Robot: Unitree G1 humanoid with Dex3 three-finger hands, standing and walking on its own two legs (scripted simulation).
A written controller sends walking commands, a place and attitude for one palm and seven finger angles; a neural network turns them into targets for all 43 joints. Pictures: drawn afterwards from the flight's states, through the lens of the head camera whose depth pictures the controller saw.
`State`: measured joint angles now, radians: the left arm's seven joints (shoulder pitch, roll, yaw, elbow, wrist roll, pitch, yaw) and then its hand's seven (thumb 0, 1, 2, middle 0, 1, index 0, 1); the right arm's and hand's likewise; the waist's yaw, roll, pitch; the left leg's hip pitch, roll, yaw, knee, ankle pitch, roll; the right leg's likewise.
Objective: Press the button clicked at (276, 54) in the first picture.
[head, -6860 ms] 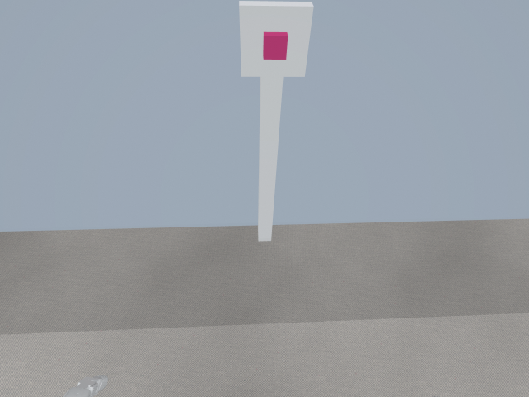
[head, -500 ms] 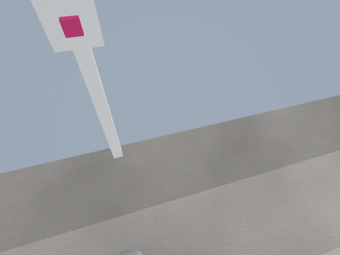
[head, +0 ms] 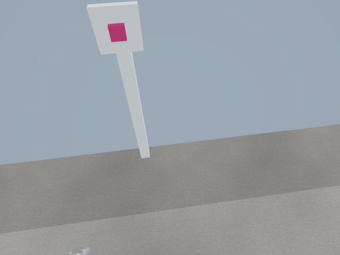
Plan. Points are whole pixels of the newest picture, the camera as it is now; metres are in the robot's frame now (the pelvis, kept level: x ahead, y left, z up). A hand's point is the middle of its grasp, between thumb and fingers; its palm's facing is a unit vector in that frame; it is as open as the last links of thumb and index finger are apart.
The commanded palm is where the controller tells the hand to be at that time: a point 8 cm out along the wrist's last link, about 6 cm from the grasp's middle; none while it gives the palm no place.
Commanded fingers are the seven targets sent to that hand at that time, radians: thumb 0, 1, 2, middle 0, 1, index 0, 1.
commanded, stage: turn to face it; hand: left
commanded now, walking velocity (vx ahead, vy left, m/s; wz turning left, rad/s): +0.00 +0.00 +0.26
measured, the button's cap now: (117, 32) +0.80 +0.21 +0.14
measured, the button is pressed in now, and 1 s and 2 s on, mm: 0 0 0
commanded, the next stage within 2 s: take the last steps up to it in 0.10 s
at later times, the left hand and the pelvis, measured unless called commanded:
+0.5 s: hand out of the picture -0.09 +0.17 -0.18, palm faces +0.27 -0.95 -0.16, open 7.4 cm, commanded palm none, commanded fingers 0.00 0.90 0.90 -0.20 -0.30 -0.20 -0.30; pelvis -0.01 +0.01 +0.00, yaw +9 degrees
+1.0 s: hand (119, 223) +0.24 +0.17 -0.18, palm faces +0.04 -0.98 -0.19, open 7.4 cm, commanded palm none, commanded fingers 0.00 0.90 0.90 -0.20 -0.30 -0.20 -0.30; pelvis +0.15 -0.03 -0.02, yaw +4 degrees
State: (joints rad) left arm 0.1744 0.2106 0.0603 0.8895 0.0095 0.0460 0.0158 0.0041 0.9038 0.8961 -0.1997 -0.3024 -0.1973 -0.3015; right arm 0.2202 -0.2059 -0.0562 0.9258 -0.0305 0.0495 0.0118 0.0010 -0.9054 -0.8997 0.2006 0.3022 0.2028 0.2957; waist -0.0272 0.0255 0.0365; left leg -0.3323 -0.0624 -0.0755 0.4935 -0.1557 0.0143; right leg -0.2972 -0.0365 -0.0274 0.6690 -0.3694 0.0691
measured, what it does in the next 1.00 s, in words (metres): walks ahead: right foot, then left foot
